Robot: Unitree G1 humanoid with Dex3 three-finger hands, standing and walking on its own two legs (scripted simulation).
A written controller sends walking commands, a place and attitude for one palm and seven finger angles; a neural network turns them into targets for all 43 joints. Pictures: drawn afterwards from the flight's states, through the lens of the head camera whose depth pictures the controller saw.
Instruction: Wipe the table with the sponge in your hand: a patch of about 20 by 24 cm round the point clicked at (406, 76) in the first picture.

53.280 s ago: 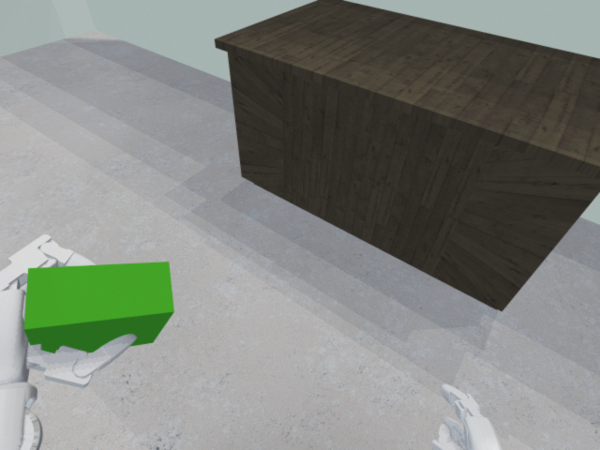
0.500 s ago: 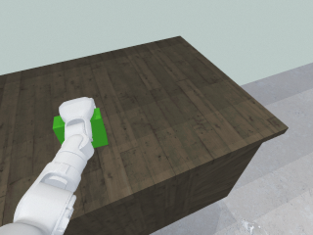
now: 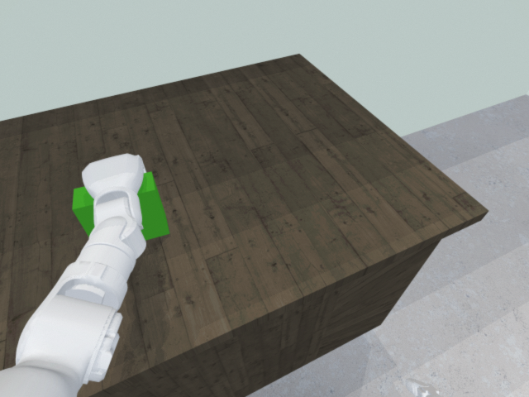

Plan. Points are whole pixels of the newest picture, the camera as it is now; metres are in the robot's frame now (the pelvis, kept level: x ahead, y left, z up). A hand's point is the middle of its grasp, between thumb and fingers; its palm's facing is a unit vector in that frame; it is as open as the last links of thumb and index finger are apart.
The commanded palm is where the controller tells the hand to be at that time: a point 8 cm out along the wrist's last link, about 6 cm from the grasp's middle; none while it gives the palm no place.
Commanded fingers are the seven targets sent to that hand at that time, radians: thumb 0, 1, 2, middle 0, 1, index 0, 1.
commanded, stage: slide back across to the first lane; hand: left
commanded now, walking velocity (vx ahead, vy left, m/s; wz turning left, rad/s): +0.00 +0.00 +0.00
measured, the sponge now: (128, 219) +0.41 +0.26 +0.03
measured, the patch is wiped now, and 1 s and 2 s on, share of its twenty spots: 0.90 0.90 0.90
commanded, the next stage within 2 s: wipe back along the first lane in 0.42 s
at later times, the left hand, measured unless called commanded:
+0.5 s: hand (95, 212) +0.39 +0.29 +0.07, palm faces -0.06 -0.05 -1.00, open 9.6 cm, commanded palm +0.36 +0.30 +0.12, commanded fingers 0.00 0.10 1.30 -1.20 -1.60 -1.20 -1.60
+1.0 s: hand (93, 235) +0.35 +0.28 +0.07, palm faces -0.01 -0.06 -1.00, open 9.6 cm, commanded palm +0.31 +0.27 +0.10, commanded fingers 0.00 0.10 1.30 -1.20 -1.60 -1.20 -1.60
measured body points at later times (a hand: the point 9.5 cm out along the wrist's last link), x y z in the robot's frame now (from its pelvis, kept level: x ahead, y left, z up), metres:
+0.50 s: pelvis +0.02 +0.00 +0.00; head +0.03 -0.01 +0.45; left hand +0.39 +0.29 +0.12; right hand +0.19 -0.24 -0.11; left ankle +0.01 +0.09 -0.73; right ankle +0.00 -0.11 -0.73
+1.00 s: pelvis +0.01 +0.00 +0.00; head +0.01 -0.02 +0.45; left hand +0.34 +0.28 +0.12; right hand +0.21 -0.23 -0.10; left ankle +0.01 +0.09 -0.73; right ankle +0.00 -0.11 -0.73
